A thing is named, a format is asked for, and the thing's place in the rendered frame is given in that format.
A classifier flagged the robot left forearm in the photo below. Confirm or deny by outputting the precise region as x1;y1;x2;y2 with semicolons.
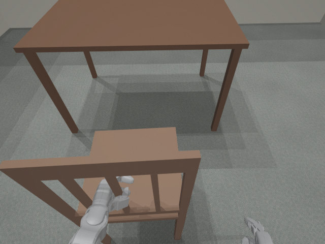
68;204;109;244

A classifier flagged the left robot hand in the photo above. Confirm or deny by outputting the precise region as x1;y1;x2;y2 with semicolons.
92;176;134;212

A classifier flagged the right robot hand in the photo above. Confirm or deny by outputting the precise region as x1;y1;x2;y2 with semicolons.
242;217;274;244

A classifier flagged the chair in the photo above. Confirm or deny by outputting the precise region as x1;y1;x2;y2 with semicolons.
0;127;201;244

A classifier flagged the table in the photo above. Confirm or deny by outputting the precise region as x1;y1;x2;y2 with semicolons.
13;0;249;133

